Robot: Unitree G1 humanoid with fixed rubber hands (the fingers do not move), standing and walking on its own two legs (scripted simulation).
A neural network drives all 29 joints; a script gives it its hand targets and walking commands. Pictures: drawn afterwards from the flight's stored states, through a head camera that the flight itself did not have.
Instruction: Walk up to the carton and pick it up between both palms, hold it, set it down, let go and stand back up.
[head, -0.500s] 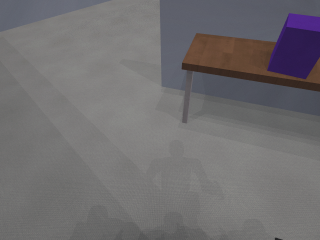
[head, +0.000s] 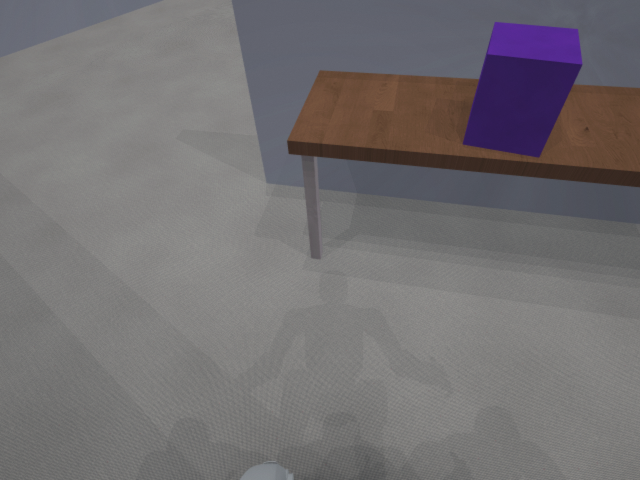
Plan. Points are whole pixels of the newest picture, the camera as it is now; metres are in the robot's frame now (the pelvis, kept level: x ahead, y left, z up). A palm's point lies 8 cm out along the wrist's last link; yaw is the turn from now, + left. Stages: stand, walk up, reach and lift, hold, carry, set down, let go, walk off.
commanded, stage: walk up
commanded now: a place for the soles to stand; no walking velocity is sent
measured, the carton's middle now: (517, 89) +1.06 -0.48 -0.05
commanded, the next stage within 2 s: none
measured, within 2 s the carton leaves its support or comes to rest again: neither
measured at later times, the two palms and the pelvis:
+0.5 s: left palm out of the picture +0.15 +0.34 -0.11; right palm out of the picture +0.12 -0.32 -0.05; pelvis +0.08 +0.03 +0.01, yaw -5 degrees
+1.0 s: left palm (193, 404) +0.25 +0.21 -0.08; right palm out of the picture +0.15 -0.44 -0.09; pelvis +0.16 -0.10 +0.01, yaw -13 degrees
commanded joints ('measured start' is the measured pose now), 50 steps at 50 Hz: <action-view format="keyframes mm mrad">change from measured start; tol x32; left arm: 1 90 228 120 -107 -6 -18 43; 50 129 236 130 -54 -18 -33 70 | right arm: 1 -94 -157 -78 -57 5 -30 -20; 10 288 -301 -165 43 -28 -63 -55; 50 -21 -151 -71 -24 26 19 -6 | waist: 1 80 -145 -5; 34 28 92 43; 38 198 -511 33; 50 72 -133 -44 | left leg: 1 -114 -29 -7 -236 101 -11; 8 483 -48 12 -593 344 36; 10 829 346 -502 -716 -25 134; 17 230 290 -273 -888 -292 80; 33 266 357 -121 -782 -249 171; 39 -247 -53 39 156 -103 2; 50 -98 -45 -35 -58 173 5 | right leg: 1 262 -218 377 -242 511 -77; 8 -46 -109 207 33 341 -44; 10 -403 41 130 355 -190 25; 18 -282 -80 128 490 -34 67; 36 120 -178 73 -64 13 40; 40 55 -292 607 -500 -515 62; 45 247 -164 285 -312 516 262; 50 366 -142 191 -263 754 159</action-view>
